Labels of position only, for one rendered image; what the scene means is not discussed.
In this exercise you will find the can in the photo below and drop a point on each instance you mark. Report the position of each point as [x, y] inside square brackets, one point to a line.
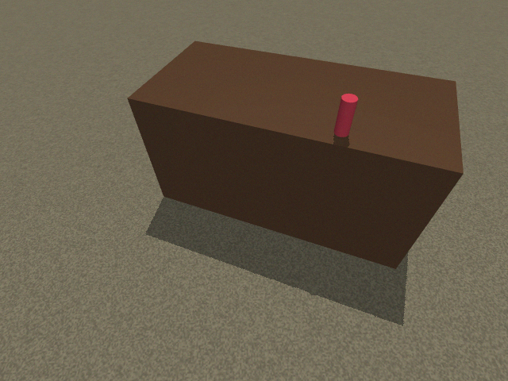
[345, 114]

